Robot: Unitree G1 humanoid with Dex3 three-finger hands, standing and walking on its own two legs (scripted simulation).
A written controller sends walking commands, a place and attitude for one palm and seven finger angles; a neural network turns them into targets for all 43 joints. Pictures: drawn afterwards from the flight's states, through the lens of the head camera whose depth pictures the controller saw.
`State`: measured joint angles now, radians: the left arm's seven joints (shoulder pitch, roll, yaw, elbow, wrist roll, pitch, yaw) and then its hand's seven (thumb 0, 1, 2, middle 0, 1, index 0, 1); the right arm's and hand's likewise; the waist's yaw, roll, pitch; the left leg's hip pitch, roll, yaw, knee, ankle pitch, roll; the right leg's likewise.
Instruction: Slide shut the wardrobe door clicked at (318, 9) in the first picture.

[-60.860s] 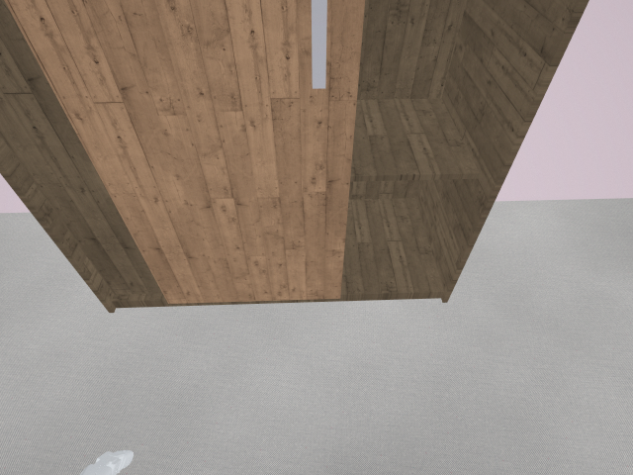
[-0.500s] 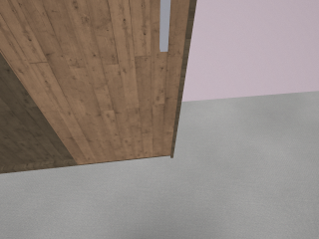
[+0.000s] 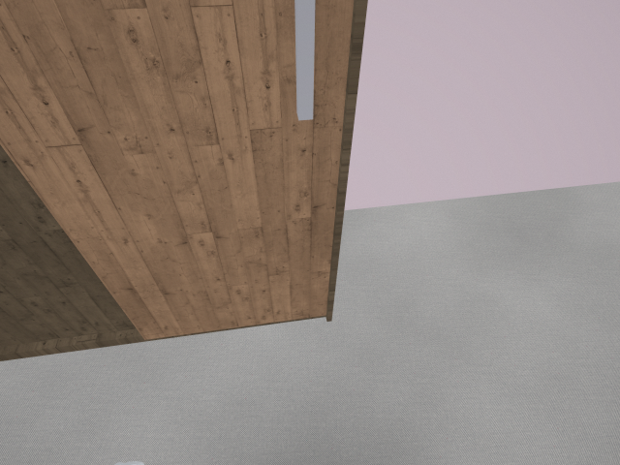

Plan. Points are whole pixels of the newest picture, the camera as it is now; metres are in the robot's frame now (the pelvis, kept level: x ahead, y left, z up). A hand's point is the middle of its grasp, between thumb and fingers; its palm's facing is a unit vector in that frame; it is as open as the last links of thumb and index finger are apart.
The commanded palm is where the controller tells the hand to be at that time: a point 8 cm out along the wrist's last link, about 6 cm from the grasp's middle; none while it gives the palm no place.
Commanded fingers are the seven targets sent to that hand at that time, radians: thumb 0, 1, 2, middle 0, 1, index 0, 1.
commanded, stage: let the arm hang, fingers relaxed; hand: left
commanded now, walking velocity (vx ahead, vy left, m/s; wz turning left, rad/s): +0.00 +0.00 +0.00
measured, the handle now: (302, 31) +0.67 +0.05 +0.24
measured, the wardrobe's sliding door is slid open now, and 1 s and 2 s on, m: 0.00 0.00 0.00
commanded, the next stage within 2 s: look to check the result in 0.02 s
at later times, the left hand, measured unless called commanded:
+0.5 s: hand out of the picture +0.10 +0.23 -0.16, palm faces -0.04 -0.94 -0.34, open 7.4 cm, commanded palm none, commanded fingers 0.00 0.90 0.90 -0.20 -0.30 -0.20 -0.30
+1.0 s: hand out of the picture +0.12 +0.21 -0.16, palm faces -0.05 -0.94 -0.33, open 7.4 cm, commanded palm none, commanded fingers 0.00 0.90 0.90 -0.20 -0.30 -0.20 -0.30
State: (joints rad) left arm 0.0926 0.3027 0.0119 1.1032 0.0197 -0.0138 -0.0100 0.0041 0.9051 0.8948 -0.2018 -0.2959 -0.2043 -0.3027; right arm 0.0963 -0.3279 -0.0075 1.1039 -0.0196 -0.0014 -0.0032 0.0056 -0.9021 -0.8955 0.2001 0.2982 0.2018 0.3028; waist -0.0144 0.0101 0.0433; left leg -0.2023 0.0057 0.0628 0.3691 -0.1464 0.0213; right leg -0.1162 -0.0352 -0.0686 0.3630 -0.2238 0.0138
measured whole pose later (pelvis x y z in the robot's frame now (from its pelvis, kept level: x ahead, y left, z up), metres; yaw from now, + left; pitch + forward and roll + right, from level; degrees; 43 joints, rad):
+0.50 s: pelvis +0.03 -0.02 +0.00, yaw +0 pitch -1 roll +0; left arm 0.11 0.32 0.01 1.13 0.01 -0.01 0.00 0.01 0.90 0.89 -0.20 -0.30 -0.20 -0.30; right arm 0.08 -0.33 0.00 1.13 -0.01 0.01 -0.01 0.01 -0.90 -0.90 0.20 0.30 0.20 0.30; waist -0.01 0.02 0.06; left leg -0.15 0.02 0.06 0.33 -0.17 0.00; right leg -0.06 -0.02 -0.07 0.32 -0.24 0.00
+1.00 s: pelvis +0.04 -0.03 +0.00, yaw -1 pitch -1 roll +0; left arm 0.11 0.31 0.01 1.12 0.01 -0.01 0.00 0.01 0.90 0.89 -0.20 -0.30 -0.21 -0.30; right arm 0.10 -0.33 0.00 1.12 -0.02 0.01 -0.02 0.01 -0.90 -0.90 0.20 0.30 0.20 0.30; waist -0.02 0.01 0.05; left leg -0.12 0.05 0.07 0.33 -0.19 -0.03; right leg -0.03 0.01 -0.06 0.30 -0.25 -0.02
